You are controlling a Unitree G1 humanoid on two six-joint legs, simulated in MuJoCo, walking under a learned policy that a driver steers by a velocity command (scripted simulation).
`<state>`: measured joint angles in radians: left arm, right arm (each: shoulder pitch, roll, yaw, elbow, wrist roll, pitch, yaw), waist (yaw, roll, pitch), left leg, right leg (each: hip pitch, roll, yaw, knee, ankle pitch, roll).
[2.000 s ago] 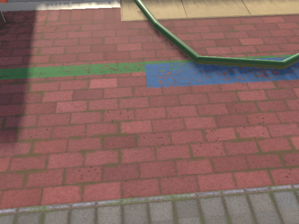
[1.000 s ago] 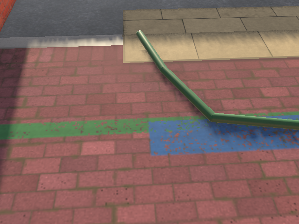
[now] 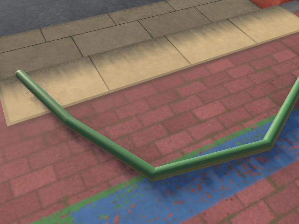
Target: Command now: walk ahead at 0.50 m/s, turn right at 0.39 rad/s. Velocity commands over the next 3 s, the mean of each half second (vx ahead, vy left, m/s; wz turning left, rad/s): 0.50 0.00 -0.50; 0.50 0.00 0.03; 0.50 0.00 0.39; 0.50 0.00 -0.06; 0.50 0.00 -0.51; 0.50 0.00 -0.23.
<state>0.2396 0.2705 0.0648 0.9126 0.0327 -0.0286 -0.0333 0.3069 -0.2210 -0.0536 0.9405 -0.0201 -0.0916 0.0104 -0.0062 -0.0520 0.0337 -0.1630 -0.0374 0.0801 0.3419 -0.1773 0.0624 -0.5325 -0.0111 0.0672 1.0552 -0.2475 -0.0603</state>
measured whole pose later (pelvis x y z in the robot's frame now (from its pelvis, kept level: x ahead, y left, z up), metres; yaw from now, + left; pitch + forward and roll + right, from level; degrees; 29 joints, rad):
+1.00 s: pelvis +0.53 -0.13 -0.01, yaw -11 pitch +2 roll +2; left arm 0.43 0.24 0.01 0.97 0.01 -0.07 0.04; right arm 0.11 -0.25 -0.04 0.83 -0.02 -0.05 0.01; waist 0.04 -0.01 0.03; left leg -0.26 -0.08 0.06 0.49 -0.26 0.09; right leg -0.27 0.03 -0.01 1.20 -0.42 -0.01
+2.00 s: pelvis +1.13 -0.20 -0.02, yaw -3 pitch -1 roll -2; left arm 0.24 0.25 0.05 0.94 0.02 -0.06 -0.01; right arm 0.23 -0.25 -0.02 0.89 -0.04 -0.07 -0.01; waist -0.01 0.03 0.10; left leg -0.40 0.01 -0.06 1.30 -0.38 0.03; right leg -0.36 0.15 -0.03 0.51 -0.14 -0.12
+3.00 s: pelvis +1.54 -0.31 +0.00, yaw -25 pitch +0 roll +0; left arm 0.26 0.23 0.03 0.83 0.02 -0.07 0.00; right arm 0.34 -0.25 -0.05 0.87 -0.02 -0.01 0.03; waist -0.02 0.03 0.04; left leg -0.50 0.07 -0.02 1.09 -0.28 0.04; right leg -0.16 0.04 -0.13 0.35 -0.20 -0.08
